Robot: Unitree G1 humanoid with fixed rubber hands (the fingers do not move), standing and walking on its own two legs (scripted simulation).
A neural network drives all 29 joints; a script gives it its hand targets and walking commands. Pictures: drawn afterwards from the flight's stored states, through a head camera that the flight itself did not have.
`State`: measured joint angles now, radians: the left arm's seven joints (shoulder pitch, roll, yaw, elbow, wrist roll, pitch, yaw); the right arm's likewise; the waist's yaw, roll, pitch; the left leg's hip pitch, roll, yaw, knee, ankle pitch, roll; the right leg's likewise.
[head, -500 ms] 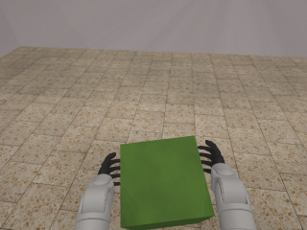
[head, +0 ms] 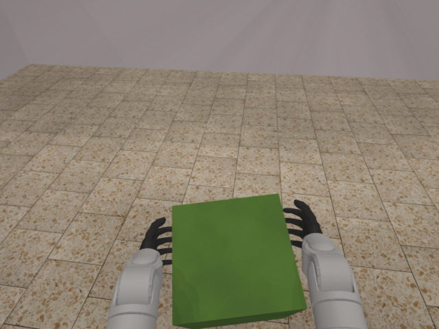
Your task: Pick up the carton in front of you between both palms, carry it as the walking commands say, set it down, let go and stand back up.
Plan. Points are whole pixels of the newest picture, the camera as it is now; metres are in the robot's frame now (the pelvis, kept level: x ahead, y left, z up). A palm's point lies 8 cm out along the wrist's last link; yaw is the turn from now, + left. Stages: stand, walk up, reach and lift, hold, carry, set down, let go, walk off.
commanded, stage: carry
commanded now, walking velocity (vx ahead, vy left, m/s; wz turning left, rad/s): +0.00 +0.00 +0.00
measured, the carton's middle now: (232, 267) +0.30 -0.01 -0.06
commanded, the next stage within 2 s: hold in 0.18 s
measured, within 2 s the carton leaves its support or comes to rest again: neither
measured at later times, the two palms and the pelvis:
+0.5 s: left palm (130, 275) +0.24 +0.17 +0.04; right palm (295, 233) +0.30 -0.12 +0.06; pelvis -0.01 -0.01 +0.01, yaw +8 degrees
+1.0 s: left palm (146, 266) +0.25 +0.14 +0.04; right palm (308, 225) +0.31 -0.15 +0.07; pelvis +0.00 -0.05 +0.01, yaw +9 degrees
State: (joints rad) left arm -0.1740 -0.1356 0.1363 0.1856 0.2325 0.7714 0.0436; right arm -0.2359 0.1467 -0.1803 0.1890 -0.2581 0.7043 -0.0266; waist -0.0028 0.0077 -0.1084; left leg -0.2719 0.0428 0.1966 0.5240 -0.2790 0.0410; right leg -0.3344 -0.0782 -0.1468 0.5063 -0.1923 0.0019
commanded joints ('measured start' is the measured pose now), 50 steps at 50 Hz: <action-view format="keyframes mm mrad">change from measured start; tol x4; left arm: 1 -554 -897 -542 -161 -277 -88 -252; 9 -556 -899 -545 -164 -279 -88 -252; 12 -447 -889 -500 -151 -240 -107 -245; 15 -470 -871 -452 -115 -205 -113 -232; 21 -629 -914 -513 -108 -262 -111 -263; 33 -683 -936 -423 22 -231 -109 -309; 50 -700 -941 -404 30 -221 -109 -302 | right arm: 1 -326 949 533 14 248 -1 250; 9 -324 951 535 13 249 -1 250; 10 -225 965 505 7 237 2 254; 15 -359 914 530 -64 240 -19 269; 25 -362 964 424 130 182 -20 278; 36 -469 1020 435 161 199 -10 306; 50 -468 1000 421 176 204 -8 300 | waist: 1 -1 -6 -226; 9 -1 -4 -224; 10 -25 51 -134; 12 -6 11 -198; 24 -39 34 -43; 32 -10 -38 -39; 50 -6 -28 -72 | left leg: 1 39 127 -128 -110 134 -2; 9 38 126 -129 -111 142 0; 10 148 -89 -302 -169 404 -9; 11 202 -81 -308 -140 499 -15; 12 279 -83 -321 -141 496 -16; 15 347 -89 -311 -183 389 -21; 20 245 -78 -303 -216 164 -34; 27 207 -85 -294 -223 48 -26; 37 160 -110 -275 -202 -6 -5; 50 137 -119 -274 -195 69 -12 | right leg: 1 121 -83 95 -50 127 -16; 9 120 -83 93 -48 125 -13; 10 324 172 214 -81 292 -37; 11 324 164 242 -93 336 -45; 15 231 178 221 -131 232 -14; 19 243 178 224 -133 93 -28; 33 290 143 232 -177 -50 -9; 41 300 115 266 -196 -78 -5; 50 362 112 268 -181 58 8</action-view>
